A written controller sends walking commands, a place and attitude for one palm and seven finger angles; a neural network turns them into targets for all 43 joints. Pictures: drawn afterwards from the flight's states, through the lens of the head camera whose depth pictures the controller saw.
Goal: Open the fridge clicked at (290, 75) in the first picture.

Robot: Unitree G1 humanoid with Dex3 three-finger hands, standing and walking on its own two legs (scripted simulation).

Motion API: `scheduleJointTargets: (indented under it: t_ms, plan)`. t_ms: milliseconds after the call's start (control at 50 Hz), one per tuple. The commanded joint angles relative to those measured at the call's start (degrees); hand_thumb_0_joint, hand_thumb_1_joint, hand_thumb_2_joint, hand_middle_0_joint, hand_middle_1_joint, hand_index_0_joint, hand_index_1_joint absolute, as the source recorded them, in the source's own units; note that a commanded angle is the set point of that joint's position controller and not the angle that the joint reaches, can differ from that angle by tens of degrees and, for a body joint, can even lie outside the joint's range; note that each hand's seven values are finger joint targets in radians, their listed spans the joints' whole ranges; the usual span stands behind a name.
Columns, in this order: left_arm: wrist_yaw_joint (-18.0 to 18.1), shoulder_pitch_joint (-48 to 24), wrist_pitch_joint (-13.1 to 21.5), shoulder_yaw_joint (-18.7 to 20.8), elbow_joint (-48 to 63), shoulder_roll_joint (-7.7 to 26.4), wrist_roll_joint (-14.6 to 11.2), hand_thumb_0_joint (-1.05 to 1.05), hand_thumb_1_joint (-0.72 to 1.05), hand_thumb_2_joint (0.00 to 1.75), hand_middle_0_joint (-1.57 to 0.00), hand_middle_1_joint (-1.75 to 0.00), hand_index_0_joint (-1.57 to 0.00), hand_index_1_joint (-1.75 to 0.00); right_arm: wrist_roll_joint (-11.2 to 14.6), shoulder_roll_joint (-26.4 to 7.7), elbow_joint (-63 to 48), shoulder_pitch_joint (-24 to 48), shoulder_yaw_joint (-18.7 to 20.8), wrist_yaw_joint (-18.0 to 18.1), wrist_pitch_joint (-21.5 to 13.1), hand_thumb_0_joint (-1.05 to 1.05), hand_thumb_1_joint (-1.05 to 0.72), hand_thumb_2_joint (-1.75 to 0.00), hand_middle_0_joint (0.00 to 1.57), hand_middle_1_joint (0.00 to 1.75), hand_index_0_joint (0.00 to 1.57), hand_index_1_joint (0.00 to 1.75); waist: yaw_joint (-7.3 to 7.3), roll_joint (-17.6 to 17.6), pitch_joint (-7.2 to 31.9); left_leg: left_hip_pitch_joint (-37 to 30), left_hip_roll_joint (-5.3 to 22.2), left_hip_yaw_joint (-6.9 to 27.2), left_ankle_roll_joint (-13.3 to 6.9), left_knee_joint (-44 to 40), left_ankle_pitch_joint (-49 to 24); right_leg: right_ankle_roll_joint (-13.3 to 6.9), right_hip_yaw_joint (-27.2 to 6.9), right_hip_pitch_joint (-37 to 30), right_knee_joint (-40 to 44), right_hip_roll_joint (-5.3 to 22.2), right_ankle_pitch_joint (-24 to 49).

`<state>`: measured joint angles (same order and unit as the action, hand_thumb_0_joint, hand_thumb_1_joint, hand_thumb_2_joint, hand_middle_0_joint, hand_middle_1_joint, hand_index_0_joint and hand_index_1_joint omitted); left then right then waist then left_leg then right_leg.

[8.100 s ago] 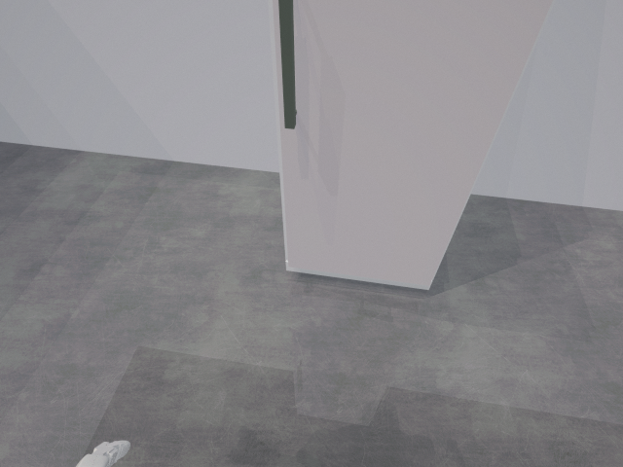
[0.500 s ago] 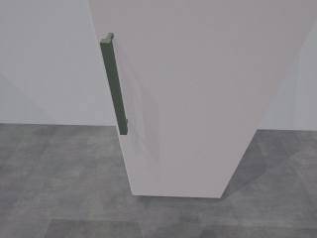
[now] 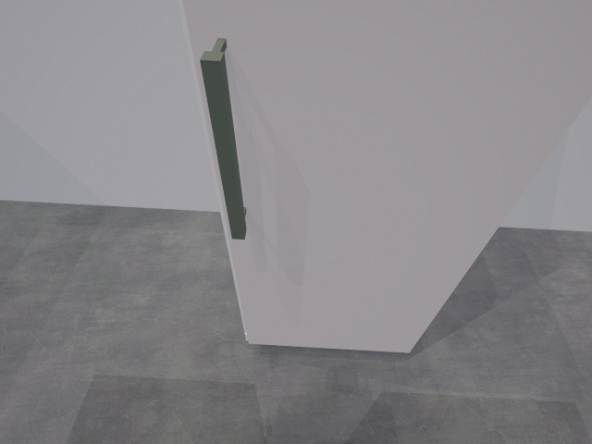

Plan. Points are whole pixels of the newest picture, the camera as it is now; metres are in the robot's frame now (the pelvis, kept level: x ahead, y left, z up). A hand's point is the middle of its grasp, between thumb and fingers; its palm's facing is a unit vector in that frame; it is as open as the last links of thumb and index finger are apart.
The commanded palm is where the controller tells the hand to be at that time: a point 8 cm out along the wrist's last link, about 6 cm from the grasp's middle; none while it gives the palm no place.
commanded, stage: look again from close up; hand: left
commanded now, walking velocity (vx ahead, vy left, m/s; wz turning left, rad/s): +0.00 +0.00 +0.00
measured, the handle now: (231, 156) +0.48 +0.13 +0.13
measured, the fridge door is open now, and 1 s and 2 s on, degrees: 0 0 0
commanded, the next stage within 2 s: raise the hand to about handle height in 0.80 s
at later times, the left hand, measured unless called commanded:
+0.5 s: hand out of the picture +0.05 +0.17 -0.17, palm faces -0.01 -0.98 -0.21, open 7.3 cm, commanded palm none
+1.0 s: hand out of the picture +0.13 +0.18 -0.11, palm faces +0.18 -0.96 -0.21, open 7.4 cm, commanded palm +0.13 +0.22 -0.06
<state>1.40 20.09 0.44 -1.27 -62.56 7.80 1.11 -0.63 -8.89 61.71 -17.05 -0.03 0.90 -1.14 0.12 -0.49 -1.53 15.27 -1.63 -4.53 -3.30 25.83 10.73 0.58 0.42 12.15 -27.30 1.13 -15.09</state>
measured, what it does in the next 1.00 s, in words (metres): stands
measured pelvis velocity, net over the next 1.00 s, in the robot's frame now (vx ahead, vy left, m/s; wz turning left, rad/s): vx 0.03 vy -0.02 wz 0.01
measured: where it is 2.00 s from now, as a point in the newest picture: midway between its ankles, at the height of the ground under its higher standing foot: outside the picture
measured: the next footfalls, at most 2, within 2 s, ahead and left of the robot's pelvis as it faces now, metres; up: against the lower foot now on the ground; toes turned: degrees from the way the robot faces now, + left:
none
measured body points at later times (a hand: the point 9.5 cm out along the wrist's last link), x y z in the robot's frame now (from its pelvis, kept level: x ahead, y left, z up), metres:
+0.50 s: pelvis +0.03 -0.01 +0.00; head +0.04 -0.01 +0.45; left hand +0.05 +0.22 -0.16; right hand +0.05 -0.24 -0.15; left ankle +0.04 +0.08 -0.74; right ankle -0.01 -0.13 -0.74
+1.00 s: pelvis +0.03 -0.02 +0.00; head +0.04 -0.03 +0.45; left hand +0.12 +0.23 -0.10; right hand +0.09 -0.27 -0.14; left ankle +0.04 +0.08 -0.74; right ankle -0.01 -0.13 -0.74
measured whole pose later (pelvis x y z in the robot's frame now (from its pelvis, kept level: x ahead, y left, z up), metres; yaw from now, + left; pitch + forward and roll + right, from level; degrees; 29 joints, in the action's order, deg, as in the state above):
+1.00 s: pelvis +0.03 -0.02 +0.00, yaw +1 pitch +0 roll +1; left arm 3.1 23.1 -0.3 2.3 -28.6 11.5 -5.0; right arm 1.1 -11.8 54.1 -17.1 -1.1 3.0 -8.9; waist 0.6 -1.0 -1.5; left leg 12.9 -1.2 -3.7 -1.2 25.3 12.5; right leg -1.1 1.1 10.5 -28.6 0.6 -18.2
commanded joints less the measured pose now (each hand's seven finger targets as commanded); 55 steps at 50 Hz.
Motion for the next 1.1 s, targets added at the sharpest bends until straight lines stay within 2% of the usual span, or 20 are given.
scheduleJointTargets:
  t_ms: [0, 60, 280, 320, 380, 640, 680, 720, 860, 880, 900, 920, 940, 960, 980, 1000, 1020, 1040, 1060, 1080]
  plan:
    - [0.77, 2.82, 1.39, 1.04, 1.42, 6.18, -0.01, 0.00, 0.90, 0.90, -0.20, -0.30, -0.20, -0.30, 0.15, -5.91, -1.63, -2.22, 0.92, 0.57, -1.18, 0.00, -0.90, -0.90, 0.20, 0.30, 0.20, 0.30, -0.16, 0.34, -1.14, -2.56, 7.54, 8.09, 0.34, -6.28, 1.13, -2.83, -5.28, 2.82, 5.52, 4.13, 2.34]
    - [0.78, 2.57, 1.28, 1.04, 1.10, 6.09, -0.09, 0.00, 0.90, 0.90, -0.20, -0.30, -0.20, -0.30, 0.13, -5.96, -1.22, -2.01, 0.82, 0.67, -1.21, 0.00, -0.90, -0.90, 0.20, 0.30, 0.20, 0.30, -0.21, 1.20, -1.07, -3.60, 7.73, 7.92, 0.45, -6.24, -0.53, -2.67, -5.03, 2.76, 5.39, 4.03, 3.08]
    - [0.86, 0.93, 1.37, 1.47, 1.34, 7.53, 0.02, 0.00, 0.90, 0.90, -0.20, -0.30, -0.20, -0.30, 0.12, -6.70, -0.65, -0.05, 0.92, 0.88, -1.33, 0.00, -0.90, -0.90, 0.20, 0.30, 0.20, 0.30, 0.22, -0.71, -0.06, -5.36, 7.88, 7.05, 0.46, -4.55, -8.02, -2.54, -5.05, -0.02, 5.32, 4.46, 8.98]
    - [0.84, 0.14, 1.26, 1.55, 1.47, 7.86, -0.12, 0.00, 0.90, 0.90, -0.20, -0.30, -0.20, -0.30, 0.04, -7.21, -0.53, 0.48, 0.86, 0.91, -1.36, 0.00, -0.90, -0.90, 0.20, 0.30, 0.20, 0.30, 0.15, 0.47, -0.15, -5.68, 7.93, 7.04, 0.59, -4.90, -8.58, -2.51, -5.04, 0.03, 5.22, 4.57, 8.92]
    - [0.83, -0.24, 1.33, 1.71, 1.66, 8.45, -0.04, 0.00, 0.90, 0.90, -0.20, -0.30, -0.20, -0.30, 0.06, -7.19, -0.44, 0.70, 0.92, 0.91, -1.34, 0.00, -0.90, -0.90, 0.20, 0.30, 0.20, 0.30, 0.34, -0.09, -0.03, -5.96, 8.02, 6.91, 0.53, -4.58, -9.82, -2.55, -4.96, -0.79, 5.41, 4.66, 10.43]
    - [0.59, -2.63, 1.18, 1.88, 2.20, 9.85, -0.29, 0.00, 0.90, 0.90, -0.20, -0.30, -0.20, -0.30, -0.07, -8.48, 0.07, 2.28, 0.83, 0.78, -1.10, 0.00, -0.90, -0.90, 0.20, 0.30, 0.20, 0.30, 0.25, 0.40, -0.61, -6.62, 8.17, 6.90, 1.01, -6.08, -7.99, -2.63, -5.31, -0.84, 6.61, 4.71, 8.82]
    - [0.60, -2.42, 1.32, 1.93, 2.26, 10.04, -0.15, 0.00, 0.90, 0.90, -0.20, -0.30, -0.20, -0.30, -0.02, -8.39, 0.16, 2.02, 0.89, 0.80, -1.18, 0.00, -0.90, -0.90, 0.20, 0.30, 0.20, 0.30, 0.34, -0.82, 0.38, -7.20, 8.22, 6.78, 0.89, -5.57, -9.72, -2.68, -5.26, -1.80, 6.60, 4.84, 10.86]
    - [0.59, -2.89, 1.33, 2.01, 2.25, 10.39, -0.27, 0.00, 0.90, 0.90, -0.20, -0.30, -0.20, -0.30, -0.05, -8.97, 0.16, 2.07, 0.81, 0.82, -1.24, 0.00, -0.90, -0.90, 0.20, 0.30, 0.20, 0.30, 0.22, -0.11, 1.37, -7.68, 8.25, 6.83, 1.03, -5.67, -10.56, -2.66, -5.09, -2.29, 6.27, 4.97, 11.35]
    - [0.52, -2.81, 1.27, 1.89, 1.89, 10.34, -0.31, 0.00, 0.90, 0.90, -0.20, -0.30, -0.20, -0.30, -0.02, -8.99, 0.59, 2.73, 0.75, 0.82, -1.03, 0.00, -0.90, -0.90, 0.20, 0.30, 0.20, 0.30, 0.29, -0.13, -0.30, -7.52, 8.15, 6.84, 1.21, -6.15, -8.85, -2.65, -5.20, -1.54, 7.43, 5.11, 10.06]
    - [0.81, -1.83, 2.47, 1.64, 5.13, 16.02, 0.70, 0.00, 0.90, 0.90, -0.20, -0.30, -0.20, -0.30, -0.55, -12.13, -5.45, 3.81, 1.60, 0.49, -1.50, 0.00, -0.90, -0.90, 0.20, 0.30, 0.20, 0.30, -0.58, 2.37, -2.53, -8.24, 5.92, 8.05, 2.03, -2.53, -16.56, -2.81, -4.21, -1.41, 6.17, 5.20, 20.49]
    - [2.10, -45.34, 11.47, 15.64, 82.68, 28.04, -8.95, 0.00, 0.88, 0.89, -0.20, -0.32, -0.20, -0.32, 2.80, -15.57, -22.10, 4.54, 1.37, 2.45, -9.24, 0.00, -0.90, -0.90, 0.20, 0.30, 0.20, 0.30, -4.75, 8.87, 26.46, -16.88, 1.40, 3.64, 1.49, 1.30, -22.69, -2.33, -0.59, -1.43, 1.67, -0.49, 23.72]
    - [2.72, -12.63, 8.07, 9.20, 70.83, 18.22, -7.45, 0.00, 0.85, 0.88, -0.20, -0.33, -0.20, -0.33, 2.12, -12.66, -20.78, 2.74, 0.66, 4.01, -13.91, 0.00, -0.90, -0.90, 0.20, 0.30, 0.20, 0.30, 0.44, 15.69, 26.34, -25.43, 4.66, 2.04, 3.70, -1.08, -32.07, -2.62, 1.38, 1.66, -2.45, -1.16, 11.18]
    - [4.31, -7.79, 5.63, 7.28, 55.61, 10.87, -7.61, 0.00, 0.83, 0.87, -0.21, -0.34, -0.21, -0.34, 1.96, -11.42, -15.17, 5.17, -0.12, 4.25, -14.74, 0.00, -0.90, -0.90, 0.20, 0.30, 0.20, 0.30, -1.31, 7.31, 16.08, -19.18, 5.85, 2.24, 2.92, -1.48, -26.62, -1.97, 2.24, 6.19, -2.59, -1.34, 5.50]
    - [3.67, -3.26, 3.83, 1.45, 60.34, 3.78, -9.41, 0.00, 0.81, 0.86, -0.21, -0.36, -0.21, -0.36, 2.80, -11.64, -18.81, 4.89, 1.20, 3.17, -15.29, 0.00, -0.90, -0.90, 0.20, 0.30, 0.20, 0.30, -3.17, 5.46, 7.49, -12.51, 5.14, 4.48, 1.68, -1.65, -15.23, -1.86, 3.24, 8.64, -1.29, -1.00, 2.50]
    - [2.99, -3.27, 3.88, 3.36, 61.31, 3.78, -9.56, 0.00, 0.78, 0.85, -0.21, -0.37, -0.21, -0.37, 2.98, -12.47, -22.13, 6.13, 1.53, 3.10, -16.01, 0.00, -0.90, -0.90, 0.20, 0.30, 0.20, 0.30, -3.88, 0.25, 0.85, -5.57, 4.11, 5.53, 1.09, -0.43, -7.96, -2.00, 4.32, 10.38, -0.67, -0.92, 2.76]
    - [1.95, -7.08, 7.27, 6.39, 64.59, 7.37, -10.30, 0.00, 0.76, 0.84, -0.21, -0.39, -0.21, -0.39, 2.61, -13.69, -23.77, 5.42, 2.41, 2.97, -17.40, 0.00, -0.90, -0.90, 0.20, 0.30, 0.20, 0.30, -3.95, -2.38, 3.41, -3.22, 3.37, 5.64, 1.25, 2.19, -3.25, -1.82, 4.06, 11.46, -1.11, -0.22, 2.21]
    - [0.90, -4.20, 10.48, 10.34, 64.25, 10.68, -10.02, 0.00, 0.74, 0.83, -0.21, -0.40, -0.21, -0.40, 1.62, -12.97, -24.41, 4.81, 3.14, 3.01, -18.15, 0.00, -0.90, -0.90, 0.20, 0.30, 0.20, 0.30, -2.49, -4.04, 6.09, -1.23, 2.20, 5.47, 1.21, 5.03, -3.25, -1.74, 3.80, 12.42, -2.75, -0.88, 2.47]
    - [-0.72, 2.44, 13.14, 12.80, 61.22, 11.10, -10.47, 0.00, 0.71, 0.82, -0.21, -0.42, -0.21, -0.42, 1.13, -13.04, -25.41, 5.68, 3.99, 2.63, -18.35, 0.00, -0.90, -0.90, 0.20, 0.30, 0.20, 0.30, -0.33, -6.12, 7.36, 2.21, 2.14, 5.25, 1.63, 7.46, -3.43, -1.62, 3.68, 13.59, -5.11, -1.09, 2.54]
    - [-3.30, 8.08, 15.74, 11.99, 56.81, 7.88, -11.86, 0.00, 0.69, 0.81, -0.22, -0.43, -0.22, -0.43, 0.88, -12.15, -26.84, 7.05, 3.96, 1.97, -18.58, 0.00, -0.90, -0.90, 0.20, 0.30, 0.20, 0.30, 0.89, -9.72, 6.32, 6.88, 1.76, 5.08, 1.93, 10.38, -2.16, -1.31, 3.58, 15.98, -8.02, -1.07, 2.75]
    - [-6.24, 15.17, 18.78, 14.50, 52.16, 7.86, -13.09, 0.00, 0.67, 0.80, -0.22, -0.45, -0.22, -0.45, 1.15, -11.77, -28.37, 6.79, 4.27, 1.17, -18.71, 0.00, -0.90, -0.90, 0.20, 0.30, 0.20, 0.30, 3.00, -9.70, 5.83, 10.27, 1.11, 4.72, 2.35, 12.92, -2.09, -1.60, 2.54, 15.79, -10.27, -0.66, 4.86]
